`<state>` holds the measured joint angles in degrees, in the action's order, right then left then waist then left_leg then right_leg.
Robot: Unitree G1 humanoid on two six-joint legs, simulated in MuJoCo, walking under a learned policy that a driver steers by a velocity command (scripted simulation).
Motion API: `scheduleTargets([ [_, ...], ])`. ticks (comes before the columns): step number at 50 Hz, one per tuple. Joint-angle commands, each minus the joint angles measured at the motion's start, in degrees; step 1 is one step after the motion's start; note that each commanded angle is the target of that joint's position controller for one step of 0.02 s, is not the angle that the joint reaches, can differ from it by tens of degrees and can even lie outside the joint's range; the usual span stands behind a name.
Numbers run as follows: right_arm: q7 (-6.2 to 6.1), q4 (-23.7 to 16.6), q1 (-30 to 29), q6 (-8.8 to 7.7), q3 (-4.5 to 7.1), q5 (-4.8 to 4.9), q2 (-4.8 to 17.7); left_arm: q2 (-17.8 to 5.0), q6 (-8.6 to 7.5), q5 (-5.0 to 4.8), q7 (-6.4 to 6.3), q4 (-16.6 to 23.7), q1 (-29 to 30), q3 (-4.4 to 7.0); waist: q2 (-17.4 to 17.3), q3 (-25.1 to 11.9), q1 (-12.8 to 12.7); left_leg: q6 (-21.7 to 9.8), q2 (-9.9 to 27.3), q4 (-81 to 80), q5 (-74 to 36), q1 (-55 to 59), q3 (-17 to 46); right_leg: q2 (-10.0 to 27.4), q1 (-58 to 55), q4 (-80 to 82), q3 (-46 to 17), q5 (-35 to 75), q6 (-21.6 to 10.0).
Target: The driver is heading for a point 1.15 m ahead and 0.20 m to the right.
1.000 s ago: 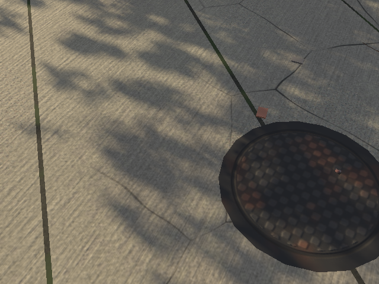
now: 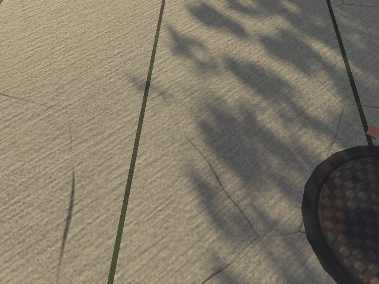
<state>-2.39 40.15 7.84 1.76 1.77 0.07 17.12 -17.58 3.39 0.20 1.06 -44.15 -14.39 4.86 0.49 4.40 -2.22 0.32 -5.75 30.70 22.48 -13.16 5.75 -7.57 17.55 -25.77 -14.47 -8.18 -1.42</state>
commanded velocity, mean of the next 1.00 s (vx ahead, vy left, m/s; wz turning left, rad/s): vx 0.00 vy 0.00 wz -0.38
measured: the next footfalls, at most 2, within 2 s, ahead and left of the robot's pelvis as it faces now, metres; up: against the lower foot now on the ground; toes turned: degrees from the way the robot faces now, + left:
left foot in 0.02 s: +0.03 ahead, +0.09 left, +0.00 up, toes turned -8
right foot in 0.48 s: +0.00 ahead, -0.12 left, +0.00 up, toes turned -30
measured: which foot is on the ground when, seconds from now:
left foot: up 0.00-0.00, down 0.02-0.48, up 0.50-1.00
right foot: down 0.00-0.02, up 0.04-0.46, down 0.48-1.00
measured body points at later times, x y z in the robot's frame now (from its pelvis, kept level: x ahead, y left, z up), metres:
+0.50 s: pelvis -0.01 -0.02 -0.02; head +0.03 -0.05 +0.43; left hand +0.28 +0.14 -0.10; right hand -0.05 -0.31 -0.14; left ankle -0.01 +0.10 -0.73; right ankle -0.04 -0.10 -0.74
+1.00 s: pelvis +0.00 -0.03 -0.01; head +0.04 -0.02 +0.44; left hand +0.22 +0.17 -0.13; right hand +0.01 -0.32 -0.12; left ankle +0.01 +0.06 -0.73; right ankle -0.04 -0.10 -0.74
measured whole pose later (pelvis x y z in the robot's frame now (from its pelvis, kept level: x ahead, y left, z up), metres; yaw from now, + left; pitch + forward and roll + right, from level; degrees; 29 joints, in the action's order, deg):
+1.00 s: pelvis +0.00 -0.03 -0.01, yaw -19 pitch -1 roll -1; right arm 2.3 41.6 13.8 4.0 2.8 0.1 15.5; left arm -15.5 1.8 1.5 -1.4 -42.5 -9.3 1.8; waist 1.3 4.2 1.0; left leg -1.2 0.5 39.3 24.9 -15.4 -4.2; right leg 0.4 11.9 -30.9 11.6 -18.5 -3.4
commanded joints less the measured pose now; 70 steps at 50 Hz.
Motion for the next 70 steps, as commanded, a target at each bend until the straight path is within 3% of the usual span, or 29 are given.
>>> scheduleTargets([
  [1, -1.55, -0.97, 8.99, -1.35, 2.38, -0.95, 9.0, -6.41, -0.61, -0.71, -0.22, 5.55, 5.42, 2.06, 0.85, -7.85, 4.85, -3.45, 8.7, -18.51, -3.27, 14.95, 7.0, 4.56, 7.73, -0.71, -10.89, -12.74, 0.21],
  [2, -1.63, -3.18, 4.39, -1.0, 3.29, -1.42, 14.38, -2.77, -0.92, -0.96, -0.52, 6.3, 2.16, 1.36, -13.01, -7.51, 2.84, -9.06, 24.94, -22.29, 1.55, 15.33, 23.68, -4.12, 15.94, -15.88, 3.5, -22.1, 2.52],
  [3, -1.19, -3.75, 0.97, -0.63, 2.88, -2.34, 12.52, -8.3, -0.83, 1.24, -1.09, 5.01, 2.59, 2.47, -8.26, -3.67, 2.46, -13.0, 28.4, -20.98, -5.95, 5.26, 21.42, 1.25, 16.13, -26.72, 7.2, -22.55, 2.96],
  [5, -0.73, -4.66, -2.64, -0.98, 0.65, -1.98, 5.15, -8.68, -0.03, 1.56, -0.27, 2.96, 0.23, 3.09, -4.56, -1.74, -0.55, -11.27, 21.11, -17.29, -19.82, 1.38, 9.52, 3.23, 12.52, -37.43, 8.08, -17.18, 2.68],
  [6, -0.75, -5.01, -3.43, -1.15, 0.4, -1.87, 4.73, -8.16, 0.61, 1.46, 0.42, 2.35, -1.42, 2.97, -6.43, -2.46, -1.23, -9.95, 18.4, -15.88, -23.57, 3.08, 4.88, 3.63, 13.13, -41.04, 8.92, -14.98, 2.96],
  [9, -0.73, -4.39, 0.82, -1.26, 0.66, -1.9, 5.48, -6.96, 1.23, 0.63, 1.82, 3.41, 0.61, 2.0, -7.83, -2.91, 1.51, -9.94, 17.22, -12.74, -34.9, 9.08, -1.56, 5.44, 16.78, -40.62, 12.42, -13.53, 4.82],
  [13, -0.41, -2.6, 6.9, -1.23, 1.78, -1.96, 7.4, -5.42, 1.54, 0.39, 2.68, 6.7, 6.55, 0.93, -8.58, -3.53, 5.09, -11.43, 20.78, -10.66, -41.66, 16.31, -3.55, 7.67, 18.97, -33.14, 14.76, -14.69, 5.54],
  [19, 1.15, -2.54, 5.67, -1.72, 2.82, -1.88, 8.64, -3.47, 1.8, -0.36, 3.25, 10.37, 9.47, 0.13, -10.08, -4.95, 4.43, -9.65, 22.5, -6.86, -43.72, 11.36, -11.35, 8.03, 7.57, -20.17, 19.88, -15.99, 2.63],
  [22, 1.91, -2.49, 5.69, -1.69, 3.38, -0.54, 9.28, -3.8, 1.78, 0.01, 2.82, 11.48, 8.8, 0.48, -10.56, -6.3, 3.55, -7.19, 23.87, -1.1, -42.92, 9.63, -13.81, 6.76, 1.61, -11.86, 21.55, -15.62, 0.49],
  [23, 2.13, -2.49, 5.16, -1.49, 3.57, 0.16, 9.46, -4.01, 1.41, 0.5, 2.31, 10.85, 5.57, 0.8, -8.42, -7.62, 1.22, -5.16, 23.56, 4.85, -41.52, 6.66, -15.89, 6.03, -3.98, -5.68, 21.07, -11.91, -0.79],
  [24, 2.37, -1.97, 6.67, -1.41, 3.65, 0.53, 9.4, -6.32, 0.53, 1.57, 1.26, 9.09, -0.52, 1.58, -1.79, -10.47, -2.21, -1.84, 20.84, 16.33, -35.37, -1.38, -17.99, 7.09, -15.07, 3.03, 14.65, -3.57, -2.98],
  [25, 2.67, -5.11, 8.01, -1.08, 2.08, -0.59, 3.57, -15.41, -0.22, 1.68, 0.14, 9.87, -1.58, 3.28, 14.5, -11.73, -0.2, 2.68, 12.15, 31.4, 8.79, -21.4, -19.84, 24.76, -25.81, 5.86, -9.81, 16.43, -8.67],
  [26, 1.91, -7.23, 3.17, -0.06, 1.81, -2.51, 4.72, -16.98, -0.49, -0.34, -0.03, 10.14, -5.82, 4.25, 11.87, -15.53, -4.93, 3.54, 7.94, 38.62, 17.41, -24.51, -8.99, 31.31, -23.22, 4.42, -15.91, 31.81, -17.62],
  [27, 1.62, -6.58, 2.19, 0.46, 2.04, -1.99, 5.5, -13.49, -0.48, -0.62, -0.36, 9.46, -4.84, 3.15, 6.92, -13.05, -3.81, 3.38, 9.82, 40.92, 13.22, -24.73, -5.91, 28.78, -22.13, 4.13, -9.35, 30.56, -17.88],
  [29, 1.55, -4.58, 3.13, 0.25, 2.21, -1.02, 5.97, -7.49, -0.2, -0.11, -1.3, 10.13, 4.41, 0.84, 5.19, -5.67, 0.98, 2.7, 11.01, 35.36, 3.07, -21.69, -5.16, 20.68, -13.58, 6.45, -0.53, 21.31, -12.71],
  [31, 2.01, -1.55, 8.01, 0.88, 2.51, -1.84, 6.99, -5.36, -0.6, -0.07, -1.65, 10.18, 7.33, -0.33, 6.04, -7.38, 3.08, 2.76, 9.35, 34.42, -0.8, -16.23, -6.85, 17.67, -11.75, 6.27, 4.43, 27.54, -11.27],
  [35, 3.14, 1.53, 9.93, 2.09, 0.91, -0.34, 2.41, -0.93, -2.65, 1.37, -1.84, 7.62, 7.03, -2.98, 4.31, -7.25, 3.01, 2.05, 8.63, 20.6, -2.77, -6.75, -5.72, 17.44, -8.58, 9.53, 10.1, 20.15, -8.91],
  [39, 3.57, 0.38, 6.32, 2.21, 2.02, -0.8, 5.44, -6.58, -2.1, 1.61, -2.46, 5.28, 3.8, -1.48, 6.56, -3.04, 0.67, 0.49, 6.58, 17.93, 0.51, -9.39, -6.24, 20.92, -9.09, 9.02, 8.63, 10.92, -10.51],
  [46, 4.5, -1.77, 5.04, 1.78, 2.02, -0.15, 3.18, -5.81, -2.19, 1.63, -2.81, 4.92, 4.23, -1.02, 4.59, -4.14, 1.21, -0.69, 7.36, 14.78, 5.68, -9.41, -8.88, 25.17, -12.68, 4.7, 10.81, 20.22, -12.04],
  [50, 4.72, -2.7, 7.52, 1.04, 2.27, 0.04, 2.59, -7.01, -2.11, 0.96, -2.61, 4.62, 5.45, -0.24, 4.18, -6.71, 3.68, -2.9, 5.59, -0.18, -2.54, -0.77, -10.34, 24.1, -11.01, -3.7, 16.75, 19.35, -7.13],
  [51, 4.24, -2.42, 9.4, 0.34, 2.86, -0.74, 4.64, -6.88, -2.23, 0.85, -2.54, 4.33, 4.52, -0.06, -0.51, -7.17, 4.95, -4.57, 7.22, -8.09, -10.14, 4.64, -3.99, 21.28, -5.96, -11.14, 20.01, 10.93, -3.0],
  [52, 3.59, -3.17, 11.28, -0.47, 4.98, -1.31, 13.34, -3.47, -2.09, 1.2, -2.3, 7.04, 4.73, -0.89, -14.96, -7.16, 4.48, -10.02, 21.97, -12.5, -27.78, 12.45, 19.09, 12.62, 9.88, -26.34, 25.09, -11.84, 2.28],
  [53, 3.83, -1.37, 17.92, -0.34, 6.37, -0.76, 16.06, -3.21, -1.44, 2.15, -2.31, 10.19, 10.76, -1.43, -15.44, -8.18, 7.81, -19.46, 26.11, -13.28, -26.48, 14.65, 29.47, 4.72, 19.38, -34.87, 16.59, -31.02, 3.02],
  [54, 3.89, -1.12, 18.11, 0.02, 6.07, -0.38, 13.81, -4.11, -1.58, 2.95, -1.61, 10.03, 10.41, -1.46, -8.61, -6.99, 7.29, -20.36, 24.12, -15.55, -4.55, 16.08, 28.04, 7.41, 23.63, -38.13, 11.35, -28.01, 2.71],
  [55, 3.84, -1.44, 14.94, 0.69, 5.33, -0.2, 11.07, -5.49, -2.26, 2.65, -0.63, 9.65, 11.24, -1.04, -5.45, -3.03, 6.33, -18.46, 21.1, -19.26, 17.48, 13.35, 26.27, 9.05, 25.99, -36.78, 10.56, -21.38, 2.16],
  [56, 3.59, -2.31, 11.37, 1.1, 4.73, -0.26, 9.85, -6.82, -3.04, 2.14, -0.04, 9.21, 11.29, -0.5, -5.94, 0.32, 4.85, -16.06, 18.48, -22.01, 21.9, 10.76, 24.91, 9.5, 26.59, -34.11, 11.59, -16.26, 2.44],
  [59, 3.42, -1.98, 12.29, -0.96, 4.48, -0.54, 9.43, -5.64, -3.91, 3.1, 0.86, 7.52, 10.33, -0.93, -4.74, -1.32, 4.85, -14.56, 14.05, -22.12, 10.89, 11.61, 20.69, 9.36, 24.4, -31.04, 12.17, -6.85, 4.46],
  [66, 3.46, -1.11, 16.06, -3.41, 5.25, -0.71, 11.34, -4.98, -4.57, 1.84, 0.78, 9.94, 17.73, -1.82, -7.81, -0.1, 7.5, -15.16, 11.42, -20.01, 6.01, 6.75, 22.34, 7.91, 22.39, -16.82, 12.32, -3.04, 7.68],
  [70, 3.47, -2.28, 13.37, -4.12, 5.78, -0.71, 12.8, -5.73, -5.58, 0.87, 0.78, 12.14, 19.99, -2.12, -8.92, 0.03, 7.08, -14.05, 11.49, -18.1, 4.97, 1.88, 25.96, 7.16, 12.9, -8.49, 11.24, -3.77, 6.3],
])
Keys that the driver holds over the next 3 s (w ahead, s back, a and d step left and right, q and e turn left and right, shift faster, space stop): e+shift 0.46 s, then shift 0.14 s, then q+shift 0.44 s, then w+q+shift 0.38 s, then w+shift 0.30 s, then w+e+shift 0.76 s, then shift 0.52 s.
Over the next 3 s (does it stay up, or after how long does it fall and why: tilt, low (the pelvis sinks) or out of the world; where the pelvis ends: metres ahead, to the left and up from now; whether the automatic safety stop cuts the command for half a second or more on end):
stays up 1.30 -0.07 -0.01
